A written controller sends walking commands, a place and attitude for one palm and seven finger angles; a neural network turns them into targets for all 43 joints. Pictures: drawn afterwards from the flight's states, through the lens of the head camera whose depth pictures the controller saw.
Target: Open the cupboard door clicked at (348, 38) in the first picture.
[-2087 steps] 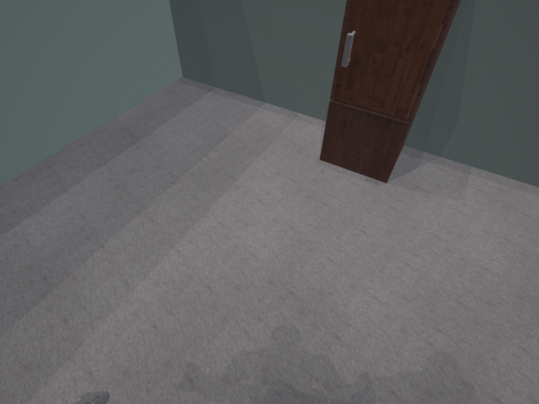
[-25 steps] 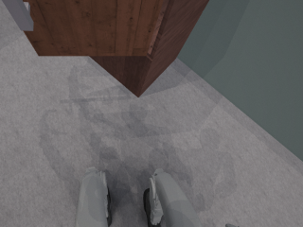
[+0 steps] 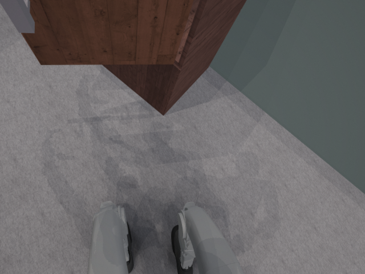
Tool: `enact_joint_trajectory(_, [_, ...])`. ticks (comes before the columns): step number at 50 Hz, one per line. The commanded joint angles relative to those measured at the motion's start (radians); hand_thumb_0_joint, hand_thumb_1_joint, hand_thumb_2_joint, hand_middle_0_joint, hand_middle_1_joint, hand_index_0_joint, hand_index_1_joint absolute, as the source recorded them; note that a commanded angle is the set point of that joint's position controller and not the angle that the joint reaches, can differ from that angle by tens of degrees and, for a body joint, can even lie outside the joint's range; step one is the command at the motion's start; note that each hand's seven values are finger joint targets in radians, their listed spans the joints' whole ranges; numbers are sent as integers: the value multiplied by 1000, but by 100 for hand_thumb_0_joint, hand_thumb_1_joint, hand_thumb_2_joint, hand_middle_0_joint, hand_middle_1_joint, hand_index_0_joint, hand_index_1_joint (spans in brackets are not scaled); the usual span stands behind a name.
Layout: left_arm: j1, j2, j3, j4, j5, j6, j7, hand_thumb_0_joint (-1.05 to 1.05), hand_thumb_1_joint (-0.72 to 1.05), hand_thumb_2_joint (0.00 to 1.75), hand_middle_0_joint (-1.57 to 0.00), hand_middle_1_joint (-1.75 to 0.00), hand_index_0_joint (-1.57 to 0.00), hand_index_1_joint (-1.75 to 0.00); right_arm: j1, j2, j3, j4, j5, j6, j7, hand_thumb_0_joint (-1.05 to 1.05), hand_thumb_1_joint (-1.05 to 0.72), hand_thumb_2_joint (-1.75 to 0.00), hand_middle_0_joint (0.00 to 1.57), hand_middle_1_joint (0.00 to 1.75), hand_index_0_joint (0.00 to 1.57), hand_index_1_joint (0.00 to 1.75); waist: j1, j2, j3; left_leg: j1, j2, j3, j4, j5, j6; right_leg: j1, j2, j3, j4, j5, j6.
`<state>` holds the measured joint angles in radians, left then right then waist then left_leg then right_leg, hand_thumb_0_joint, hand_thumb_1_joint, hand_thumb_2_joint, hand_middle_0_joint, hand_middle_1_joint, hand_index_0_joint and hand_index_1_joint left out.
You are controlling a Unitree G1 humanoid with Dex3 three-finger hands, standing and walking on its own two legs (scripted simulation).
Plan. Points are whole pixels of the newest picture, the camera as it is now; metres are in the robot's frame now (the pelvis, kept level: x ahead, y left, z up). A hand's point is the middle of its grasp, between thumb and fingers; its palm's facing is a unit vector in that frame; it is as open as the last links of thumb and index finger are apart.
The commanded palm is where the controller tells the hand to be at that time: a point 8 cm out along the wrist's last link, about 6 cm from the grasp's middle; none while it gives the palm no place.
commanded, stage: slide the fingers in behind the handle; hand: left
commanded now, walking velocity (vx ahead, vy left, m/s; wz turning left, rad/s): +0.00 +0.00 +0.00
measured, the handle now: out of the picture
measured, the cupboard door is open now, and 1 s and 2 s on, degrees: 47 47 47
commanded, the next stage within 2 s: close the thumb around the handle in 1.54 s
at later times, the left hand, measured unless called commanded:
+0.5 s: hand out of the picture +0.55 +0.29 +0.08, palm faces +0.11 -0.99 -0.02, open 14.0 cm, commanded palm +0.55 +0.30 +0.08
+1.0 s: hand (12, 13) +0.55 +0.25 +0.08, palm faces +0.11 -0.99 -0.04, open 14.0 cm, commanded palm +0.54 +0.27 +0.08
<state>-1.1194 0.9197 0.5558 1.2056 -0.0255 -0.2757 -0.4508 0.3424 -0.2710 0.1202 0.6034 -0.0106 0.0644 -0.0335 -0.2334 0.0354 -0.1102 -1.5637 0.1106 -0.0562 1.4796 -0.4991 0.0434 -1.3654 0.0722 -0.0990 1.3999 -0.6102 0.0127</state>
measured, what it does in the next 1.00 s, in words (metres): stands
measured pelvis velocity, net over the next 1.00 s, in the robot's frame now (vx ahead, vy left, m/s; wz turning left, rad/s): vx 0.01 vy -0.02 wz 0.03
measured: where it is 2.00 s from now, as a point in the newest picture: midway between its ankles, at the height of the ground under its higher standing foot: (154, 258)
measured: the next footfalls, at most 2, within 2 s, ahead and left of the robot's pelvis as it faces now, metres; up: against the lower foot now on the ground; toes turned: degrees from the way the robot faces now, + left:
none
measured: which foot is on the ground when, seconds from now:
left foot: down 0.00-1.00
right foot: down 0.00-1.00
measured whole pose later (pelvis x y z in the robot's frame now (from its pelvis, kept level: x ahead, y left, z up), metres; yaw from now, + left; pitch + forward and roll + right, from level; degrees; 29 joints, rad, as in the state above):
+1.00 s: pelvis +0.01 -0.02 +0.01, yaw +2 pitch +31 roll -7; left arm -1.06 0.72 0.47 1.20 -0.04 -0.35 -0.30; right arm 0.34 -0.27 0.08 0.63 -0.02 0.05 0.00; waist -0.22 0.05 -0.13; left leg -1.49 0.11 -0.05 1.43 -0.50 0.02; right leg -1.31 0.07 -0.09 1.38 -0.62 -0.01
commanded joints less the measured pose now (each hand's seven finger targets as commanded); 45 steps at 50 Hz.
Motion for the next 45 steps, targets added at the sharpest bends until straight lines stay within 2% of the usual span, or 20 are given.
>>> enact_joint_trajectory(1, [-397, 203, -47, -200, -38, -35, -19, 0, -50, 30, -30, -120, -30, -120, 213, -244, -96, -14, -4, -6, -24, 0, -90, -90, 20, 30, 20, 30, -11, 324, -589, 859, 1, -145, -183, 282, -15, -59, 12, -5, -184, 227, -45])
enact_joint_trajectory(5, [-419, 147, -75, -210, -44, -37, -4, 0, -50, 30, -30, -120, -30, -120, 218, -240, -101, -7, -7, -12, -25, 0, -90, -90, 20, 30, 20, 30, -13, 342, -579, 882, 0, -157, -195, 283, -21, -89, 8, -7, -184, 228, -50])
enact_joint_trajectory(8, [-390, 207, -16, -201, -45, -55, 20, 0, -50, 30, -30, -120, -30, -120, 221, -238, -97, -8, -10, -17, -24, 0, -90, -90, 20, 30, 20, 30, 0, 314, -579, 846, -4, -138, -183, 308, -14, -44, 10, 3, -185, 239, -52])
enact_joint_trajectory(9, [-398, 193, -29, -207, -45, -60, 27, 0, -50, 30, -30, -120, -30, -120, 215, -235, -96, -9, -11, -18, -21, 0, -90, -90, 20, 30, 20, 30, 0, 327, -577, 837, -6, -128, -180, 314, -14, -37, 9, 5, -190, 240, -50])
enact_joint_trajectory(10, [-388, 203, -16, -207, -42, -64, 36, 0, -50, 30, -30, -120, -30, -120, 215, -232, -94, -11, -12, -16, -20, 0, -90, -90, 20, 30, 20, 30, 4, 308, -583, 823, -8, -118, -172, 330, -11, -11, 10, 5, -189, 248, -50])
enact_joint_trajectory(12, [-384, 197, -20, -215, -35, -72, 53, 0, -50, 30, -30, -120, -30, -120, 210, -228, -94, -17, -12, -18, -14, 0, -90, -90, 20, 30, 20, 30, 7, 315, -582, 812, -10, -106, -171, 324, -10, 8, 12, 12, -196, 246, -48])
enact_joint_trajectory(14, [-365, 232, 8, -241, -23, -91, 66, 0, -50, 30, -30, -120, -30, -120, 208, -230, -96, -19, -14, -14, -9, 0, -90, -90, 20, 30, 20, 30, 27, 345, -614, 844, -8, -109, -175, 365, -17, 18, 11, 11, -187, 261, -53])
enact_joint_trajectory(17, [-370, 192, -17, -222, -25, -90, 75, 0, -50, 30, -30, -120, -30, -120, 197, -224, -98, -19, -11, -14, -5, 0, -90, -90, 20, 30, 20, 30, 10, 314, -578, 804, -10, -99, -173, 322, -13, 24, 12, 14, -197, 248, -46])
enact_joint_trajectory(19, [-372, 202, -5, -237, -30, -97, 73, 0, -50, 30, -30, -120, -30, -120, 205, -227, -101, -17, -11, -14, -4, 0, -90, -90, 20, 30, 20, 30, 12, 313, -607, 815, -11, -98, -172, 345, -10, 41, 13, 16, -196, 261, -46])
enact_joint_trajectory(23, [-400, 136, -46, -251, -39, -101, 67, 0, -50, 30, -30, -120, -30, -120, 212, -221, -107, -4, -11, -18, -1, 0, -90, -90, 20, 30, 20, 30, -2, 317, -617, 842, -12, -105, -172, 359, -11, 28, 13, 16, -197, 269, -48])
enact_joint_trajectory(25, [-383, 128, -41, -263, -40, -101, 69, 0, -50, 30, -30, -120, -30, -120, 216, -224, -113, 2, -12, -13, 0, 0, -90, -90, 20, 30, 20, 30, 8, 317, -646, 880, -10, -113, -178, 391, -17, 30, 12, 12, -197, 282, -49])
enact_joint_trajectory(27, [-361, 100, -52, -253, -46, -96, 71, 0, -50, 30, -30, -120, -30, -120, 216, -221, -116, 5, -12, -12, 2, 0, -90, -90, 20, 30, 20, 30, 8, 303, -634, 869, -10, -107, -178, 388, -15, 37, 12, 12, -202, 283, -48])
enact_joint_trajectory(28, [-361, 62, -75, -239, -46, -95, 72, 0, -50, 30, -30, -120, -30, -120, 220, -217, -116, 6, -12, -13, 4, 0, -90, -90, 20, 30, 20, 30, 3, 316, -618, 885, -10, -116, -183, 389, -16, 8, 11, 11, -200, 279, -51])
enact_joint_trajectory(30, [-368, 47, -80, -224, -50, -86, 84, 0, -50, 30, -30, -120, -30, -120, 221, -218, -117, 7, -12, -11, 4, 0, -90, -90, 20, 30, 20, 30, -6, 271, -590, 851, -11, -108, -184, 356, -11, 20, 10, 13, -213, 269, -44])
enact_joint_trajectory(34, [-343, 86, -42, -235, -41, -98, 112, 0, -50, 30, -30, -120, -30, -120, 220, -214, -116, 2, -13, -12, 8, 0, -90, -90, 20, 30, 20, 30, 21, 273, -610, 823, -19, -88, -182, 373, -10, 70, 10, 22, -213, 281, -48])
enact_joint_trajectory(36, [-360, 58, -58, -227, -39, -108, 130, 0, -50, 30, -30, -120, -30, -120, 214, -206, -116, 4, -14, -15, 11, 0, -90, -90, 20, 30, 20, 30, 7, 250, -575, 791, -20, -81, -180, 340, -7, 72, 12, 26, -220, 268, -44])
enact_joint_trajectory(37, [-357, 77, -43, -221, -40, -113, 137, 0, -50, 30, -30, -120, -30, -120, 213, -206, -114, 4, -14, -16, 11, 0, -90, -90, 20, 30, 20, 30, 5, 221, -568, 756, -21, -71, -173, 328, -1, 100, 13, 31, -224, 269, -40])
enact_joint_trajectory(38, [-351, 118, -11, -230, -38, -128, 144, 0, -50, 30, -30, -120, -30, -120, 216, -207, -111, 1, -15, -18, 11, 0, -90, -90, 20, 30, 20, 30, 18, 235, -577, 754, -22, -69, -173, 337, -1, 112, 13, 36, -219, 275, -44])
enact_joint_trajectory(41, [-354, 106, -30, -211, -27, -138, 151, 0, -50, 30, -30, -120, -30, -120, 205, -201, -109, -3, -13, -19, 14, 0, -90, -90, 20, 30, 20, 30, 15, 228, -580, 702, -28, -52, -161, 331, 2, 150, 13, 45, -218, 285, -40])
enact_joint_trajectory(45, [-349, 91, -46, -212, -23, -146, 150, 0, -50, 30, -30, -120, -30, -120, 204, -205, -113, -2, -12, -16, 16, 0, -90, -90, 20, 30, 20, 30, 11, 234, -588, 715, -25, -52, -160, 326, 0, 139, 13, 45, -217, 282, -40])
